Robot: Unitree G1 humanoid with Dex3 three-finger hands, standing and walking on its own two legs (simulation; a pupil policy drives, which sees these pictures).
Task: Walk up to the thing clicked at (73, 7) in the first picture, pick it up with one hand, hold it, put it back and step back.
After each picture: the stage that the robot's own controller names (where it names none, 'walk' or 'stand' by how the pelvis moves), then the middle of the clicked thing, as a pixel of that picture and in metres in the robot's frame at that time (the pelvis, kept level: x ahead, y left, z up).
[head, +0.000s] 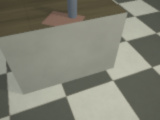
stand; (72, 0) +1.10 +0.08 +0.02
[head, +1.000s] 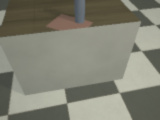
rise first; (79, 4) +1.01 +0.08 +0.04
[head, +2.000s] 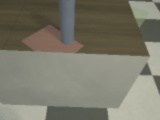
rise first; (67, 21) +0.69 +0.14 +0.03
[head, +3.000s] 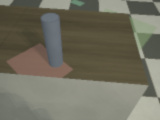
walk; (53, 43) +0.57 +0.14 +0.05
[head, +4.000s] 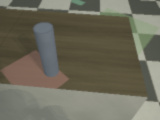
stand; (48, 52) +0.51 +0.16 +0.03
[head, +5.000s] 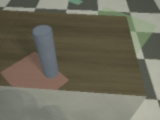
stand; (47, 54) +0.51 +0.16 +0.02
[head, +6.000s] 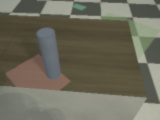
stand; (50, 56) +0.52 +0.16 +0.01
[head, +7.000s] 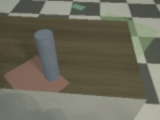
stand; (48, 57) +0.51 +0.16 +0.01
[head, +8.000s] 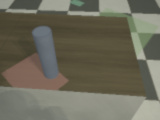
rise first; (47, 55) +0.51 +0.16 +0.02
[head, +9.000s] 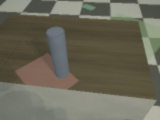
rise first; (59, 55) +0.52 +0.14 +0.02
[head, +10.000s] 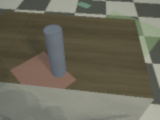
go down; (56, 53) +0.52 +0.13 +0.02
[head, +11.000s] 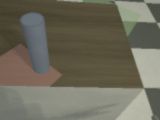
go down; (37, 47) +0.50 +0.14 +0.05
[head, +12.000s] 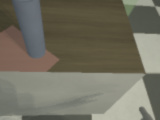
close in; (32, 28) +0.52 +0.13 +0.08
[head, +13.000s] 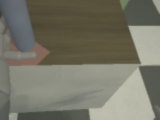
close; (17, 19) +0.54 +0.15 +0.10
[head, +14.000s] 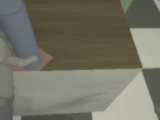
lift; (23, 40) +0.46 +0.14 +0.09
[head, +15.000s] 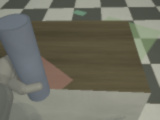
lift; (28, 64) +0.31 +0.15 +0.21
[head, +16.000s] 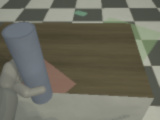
hold; (32, 69) +0.32 +0.15 +0.18
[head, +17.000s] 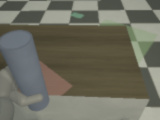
hold; (29, 77) +0.30 +0.15 +0.18
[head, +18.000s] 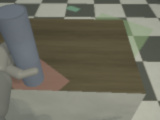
crouch; (24, 52) +0.37 +0.17 +0.19
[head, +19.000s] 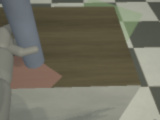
lower; (25, 32) +0.47 +0.15 +0.17
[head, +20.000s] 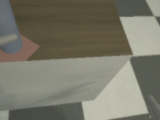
lower; (0, 17) +0.53 +0.16 +0.11
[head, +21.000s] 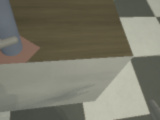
lower; (0, 20) +0.52 +0.16 +0.11
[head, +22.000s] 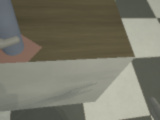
lower; (2, 20) +0.52 +0.16 +0.11
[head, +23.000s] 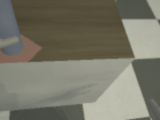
lower; (2, 20) +0.52 +0.16 +0.11
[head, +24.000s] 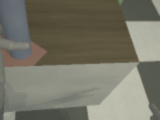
open; (14, 23) +0.51 +0.14 +0.10
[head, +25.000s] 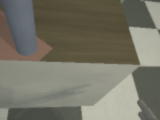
sink last; (21, 22) +0.50 +0.14 +0.10
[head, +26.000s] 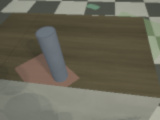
sink last; (54, 57) +0.48 +0.16 +0.06
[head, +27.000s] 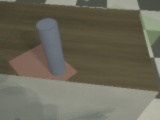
stand; (53, 50) +0.49 +0.14 +0.06
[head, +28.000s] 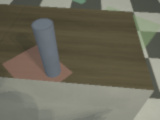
stand; (48, 51) +0.49 +0.15 +0.07
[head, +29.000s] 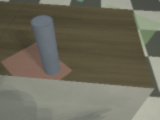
stand; (48, 49) +0.49 +0.15 +0.07
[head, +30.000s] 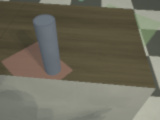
stand; (49, 48) +0.49 +0.15 +0.08
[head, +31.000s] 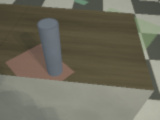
stand; (52, 50) +0.50 +0.14 +0.06
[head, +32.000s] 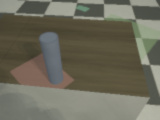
walk; (52, 61) +0.50 +0.15 +0.02
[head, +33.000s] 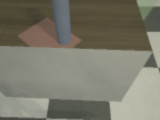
walk; (62, 20) +0.64 +0.12 +0.03
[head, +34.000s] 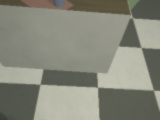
walk; out of the picture +0.92 +0.14 +0.05
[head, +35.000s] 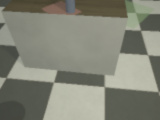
stand; out of the picture +1.14 +0.13 +0.03
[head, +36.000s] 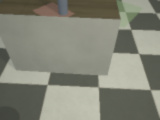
stand; out of the picture +1.11 +0.14 +0.01
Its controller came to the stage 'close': yes
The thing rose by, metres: 0.19
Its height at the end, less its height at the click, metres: +0.00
